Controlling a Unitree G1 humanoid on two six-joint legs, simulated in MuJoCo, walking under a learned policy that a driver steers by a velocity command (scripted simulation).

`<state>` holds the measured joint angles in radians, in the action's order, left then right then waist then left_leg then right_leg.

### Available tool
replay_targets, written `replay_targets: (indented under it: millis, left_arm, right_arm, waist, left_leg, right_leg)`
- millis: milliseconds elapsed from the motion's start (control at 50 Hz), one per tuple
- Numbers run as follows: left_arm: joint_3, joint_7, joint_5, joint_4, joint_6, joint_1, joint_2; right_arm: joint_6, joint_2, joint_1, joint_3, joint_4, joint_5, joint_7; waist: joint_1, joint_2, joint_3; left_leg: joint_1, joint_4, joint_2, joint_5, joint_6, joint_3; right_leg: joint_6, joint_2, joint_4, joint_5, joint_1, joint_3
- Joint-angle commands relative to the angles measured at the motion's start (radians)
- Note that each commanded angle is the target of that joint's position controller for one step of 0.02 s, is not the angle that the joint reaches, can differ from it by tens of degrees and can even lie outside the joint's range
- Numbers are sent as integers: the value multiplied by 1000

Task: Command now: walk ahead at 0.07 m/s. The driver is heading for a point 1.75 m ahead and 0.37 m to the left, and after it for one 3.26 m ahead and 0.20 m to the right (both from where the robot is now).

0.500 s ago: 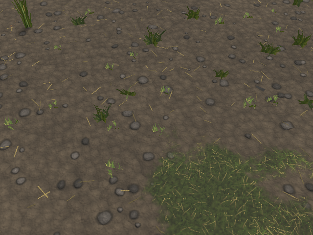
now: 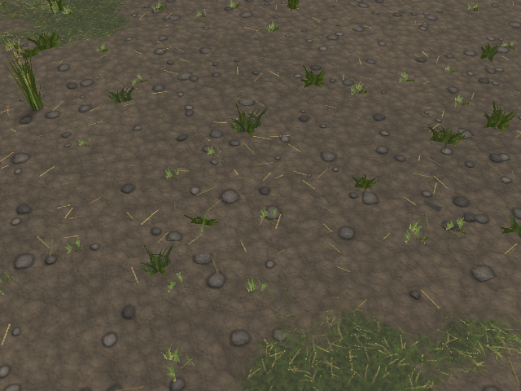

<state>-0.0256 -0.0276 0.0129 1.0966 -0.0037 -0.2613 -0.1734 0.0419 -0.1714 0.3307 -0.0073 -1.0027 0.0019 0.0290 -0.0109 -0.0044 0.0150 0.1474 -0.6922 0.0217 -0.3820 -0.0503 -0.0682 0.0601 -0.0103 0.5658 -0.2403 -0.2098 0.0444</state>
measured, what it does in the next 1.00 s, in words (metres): stands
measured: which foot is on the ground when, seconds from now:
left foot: down 0.00-1.00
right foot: down 0.00-1.00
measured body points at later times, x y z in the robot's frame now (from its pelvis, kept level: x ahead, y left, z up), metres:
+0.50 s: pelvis +0.00 +0.01 +0.02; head +0.00 +0.01 +0.47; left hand +0.06 +0.24 -0.13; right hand +0.02 -0.22 -0.13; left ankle -0.06 +0.10 -0.73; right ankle -0.01 -0.10 -0.73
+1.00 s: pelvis -0.04 +0.00 +0.02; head -0.03 +0.01 +0.47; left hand -0.04 +0.23 -0.14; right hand +0.00 -0.22 -0.13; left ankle -0.06 +0.10 -0.73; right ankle -0.01 -0.10 -0.73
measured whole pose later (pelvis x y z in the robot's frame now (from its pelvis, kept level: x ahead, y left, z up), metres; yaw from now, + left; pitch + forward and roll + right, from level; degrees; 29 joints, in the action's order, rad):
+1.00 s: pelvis -0.04 +0.00 +0.02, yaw +1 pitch -1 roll +0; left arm 0.01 -0.01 0.02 1.17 -0.02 -0.25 -0.17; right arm 0.02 -0.15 0.22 0.00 -1.15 0.00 0.01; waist -0.02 0.02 0.01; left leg 0.04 -0.18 0.03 -0.13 -0.03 -0.03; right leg 0.02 0.00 0.22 -0.08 -0.13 0.06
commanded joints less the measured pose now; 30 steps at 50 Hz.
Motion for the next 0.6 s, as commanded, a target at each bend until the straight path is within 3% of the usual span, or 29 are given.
replay_targets:
  millis: [20,40,60,80,100,140,160,180,200,220,240,300,360,600]
  left_arm:
    - [10,-1,-20,-2,-40,-70,-141]
    - [12,1,-16,-2,-42,-4,-133]
    - [10,9,-3,-15,-36,-6,-114]
    - [18,7,16,-42,-33,25,-93]
    - [25,0,9,-49,-35,40,-88]
    - [27,-4,-15,-47,-37,80,-103]
    - [31,-2,-18,-40,-36,80,-95]
    - [29,0,-14,-31,-32,57,-93]
    - [25,3,-11,-26,-23,4,-78]
    - [26,0,-11,-10,-10,-47,-63]
    - [28,-8,-13,-4,-1,-60,-53]
    - [11,-8,-14,-24,5,20,-114]
    - [20,0,-14,-17,6,30,-73]
    - [21,7,-9,15,-7,59,-84]
  right_arm:
    - [-27,-30,159,11,7,15,10]
    - [-48,-35,160,7,-4,12,10]
    - [-62,-79,121,21,-21,8,5]
    - [-65,-89,65,31,-19,2,-3]
    - [-62,-70,70,32,-24,-9,-12]
    - [-54,-20,129,18,-61,-26,-15]
    - [-50,-28,135,17,-77,-27,-10]
    - [-46,-53,106,19,-74,-25,-6]
    - [-40,-103,72,27,-74,-17,-2]
    - [-33,-103,28,25,-68,-6,1]
    - [-24,-95,-26,23,-60,6,0]
    - [-7,-78,-50,19,-62,10,-4]
    - [-18,-66,-34,17,-76,12,2]
    - [-21,-66,-76,16,-110,0,-4]
  waist:
    - [51,176,-13]
    - [77,216,15]
    - [38,160,40]
    - [37,89,26]
    - [61,55,7]
    - [92,96,-31]
    - [89,92,-22]
    - [70,67,14]
    - [17,-25,52]
    - [-20,-53,60]
    - [-33,-82,59]
    - [-15,-29,-3]
    - [-13,-13,-12]
    - [-3,7,25]
  left_leg:
    - [29,-119,-14,-205,24,107]
    - [2,-34,-49,-216,24,115]
    - [-44,-100,-17,-151,30,44]
    - [-55,-122,-24,-48,24,57]
    - [-63,-66,-34,16,24,65]
    - [-162,75,-44,167,38,37]
    - [-200,160,-42,254,41,29]
    - [-180,277,-62,395,39,58]
    - [-134,346,-122,618,26,127]
    - [-107,370,-169,702,4,159]
    - [-48,404,-177,676,-3,165]
    - [-79,465,-141,612,33,134]
    - [-119,487,-137,570,31,130]
    - [-103,565,-134,372,30,136]
  right_leg:
    - [223,341,-235,1281,54,-266]
    - [227,331,-272,1016,7,-281]
    - [197,236,-297,711,-50,-182]
    - [165,212,-301,567,-55,-152]
    - [147,202,-282,582,-46,-128]
    - [105,171,-216,597,-63,-72]
    - [83,156,-192,595,-82,-63]
    - [55,133,-162,570,-67,-54]
    - [22,90,-144,451,-19,-34]
    - [1,84,-163,336,32,-48]
    - [-16,95,-211,328,117,-71]
    - [-11,127,-236,472,232,-78]
    - [-15,125,-274,449,221,-62]
    - [-30,128,-359,318,154,-71]
Velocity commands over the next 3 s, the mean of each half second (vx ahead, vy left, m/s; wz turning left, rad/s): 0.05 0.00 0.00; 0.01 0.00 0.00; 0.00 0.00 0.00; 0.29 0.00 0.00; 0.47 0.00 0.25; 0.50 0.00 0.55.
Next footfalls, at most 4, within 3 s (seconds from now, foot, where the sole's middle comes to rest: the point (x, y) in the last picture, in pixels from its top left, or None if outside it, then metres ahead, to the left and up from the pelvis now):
2.40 left None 0.44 -0.02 -0.95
2.78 right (324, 354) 0.73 -0.15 -0.95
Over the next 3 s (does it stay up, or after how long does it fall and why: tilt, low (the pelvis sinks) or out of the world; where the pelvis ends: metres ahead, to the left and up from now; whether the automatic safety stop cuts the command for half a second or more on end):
stays up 0.64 -0.07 -0.17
